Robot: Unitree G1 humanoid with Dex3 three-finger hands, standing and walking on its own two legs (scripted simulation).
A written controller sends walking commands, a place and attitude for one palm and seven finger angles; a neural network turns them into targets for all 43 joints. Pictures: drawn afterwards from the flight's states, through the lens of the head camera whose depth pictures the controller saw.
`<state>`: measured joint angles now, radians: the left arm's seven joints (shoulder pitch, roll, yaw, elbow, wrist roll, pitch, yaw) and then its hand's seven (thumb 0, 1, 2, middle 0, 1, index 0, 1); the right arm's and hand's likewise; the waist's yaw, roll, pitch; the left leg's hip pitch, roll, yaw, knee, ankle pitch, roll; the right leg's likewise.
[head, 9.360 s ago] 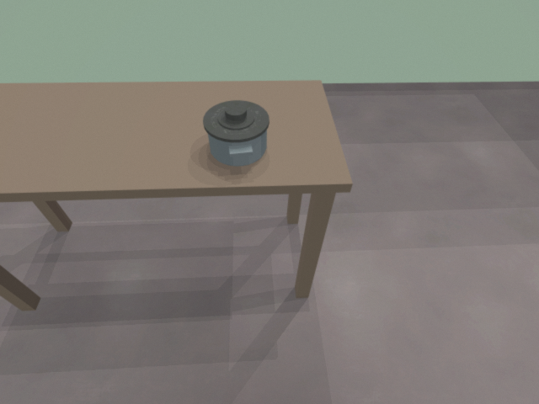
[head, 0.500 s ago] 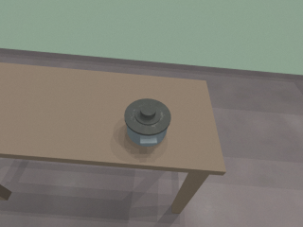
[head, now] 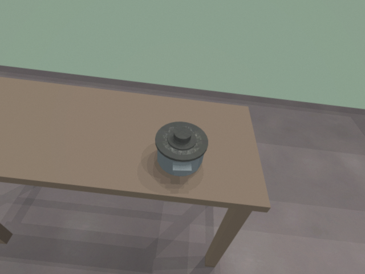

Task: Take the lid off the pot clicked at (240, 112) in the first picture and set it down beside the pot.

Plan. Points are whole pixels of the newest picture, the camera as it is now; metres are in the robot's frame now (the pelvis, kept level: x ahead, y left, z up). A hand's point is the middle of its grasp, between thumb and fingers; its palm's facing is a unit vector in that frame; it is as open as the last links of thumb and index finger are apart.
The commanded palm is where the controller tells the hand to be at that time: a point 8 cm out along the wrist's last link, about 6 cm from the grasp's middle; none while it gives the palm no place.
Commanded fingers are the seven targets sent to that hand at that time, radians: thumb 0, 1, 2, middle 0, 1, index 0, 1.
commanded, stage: look again from close up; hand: left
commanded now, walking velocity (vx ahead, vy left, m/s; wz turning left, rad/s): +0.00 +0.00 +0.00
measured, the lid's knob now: (182, 134) +0.48 +0.04 +0.03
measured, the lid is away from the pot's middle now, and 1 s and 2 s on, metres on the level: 0.00 0.00 0.00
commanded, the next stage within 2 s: shuffle to correct the standing spot in 0.18 s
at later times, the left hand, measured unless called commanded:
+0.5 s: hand out of the picture -0.05 +0.15 -0.18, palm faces +0.00 -0.99 -0.12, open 7.3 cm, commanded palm none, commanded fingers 0.00 0.90 0.90 -0.20 -0.30 -0.20 -0.30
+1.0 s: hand out of the picture +0.02 +0.09 -0.19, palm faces -0.01 -0.99 -0.15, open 7.3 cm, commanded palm none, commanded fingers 0.00 0.90 0.90 -0.20 -0.30 -0.20 -0.30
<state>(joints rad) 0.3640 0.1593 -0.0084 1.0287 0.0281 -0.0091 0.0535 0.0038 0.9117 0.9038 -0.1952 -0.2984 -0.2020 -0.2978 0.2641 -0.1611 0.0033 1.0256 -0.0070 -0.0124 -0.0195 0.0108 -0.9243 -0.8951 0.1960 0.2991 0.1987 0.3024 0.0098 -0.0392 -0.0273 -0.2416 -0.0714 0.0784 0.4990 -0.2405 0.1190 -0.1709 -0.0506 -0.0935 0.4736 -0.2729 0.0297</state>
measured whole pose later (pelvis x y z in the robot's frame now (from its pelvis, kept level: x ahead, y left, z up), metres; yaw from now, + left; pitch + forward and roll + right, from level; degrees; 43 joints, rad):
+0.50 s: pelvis +0.00 +0.00 +0.00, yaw -1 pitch +0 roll -1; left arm 0.43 0.16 -0.01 1.07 0.03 0.01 0.04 0.00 0.91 0.90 -0.20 -0.30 -0.20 -0.30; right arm 0.32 -0.11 -0.01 1.12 0.00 -0.01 -0.03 0.01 -0.92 -0.89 0.20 0.30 0.20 0.30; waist 0.01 -0.07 -0.02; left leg -0.24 -0.07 0.10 0.44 -0.21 0.12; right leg -0.19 -0.05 -0.07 0.45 -0.25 0.02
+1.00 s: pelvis +0.02 -0.07 +0.00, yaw -2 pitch +0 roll -1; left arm 0.35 0.15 0.01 1.03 0.02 0.00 0.05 0.01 0.93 0.90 -0.20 -0.30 -0.20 -0.30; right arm 0.33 -0.10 -0.03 1.12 -0.01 0.00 -0.04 0.01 -0.91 -0.90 0.20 0.30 0.20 0.30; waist -0.02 -0.04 -0.02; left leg -0.28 0.04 0.06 0.58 -0.30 0.01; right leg -0.19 0.05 -0.10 0.49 -0.31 -0.06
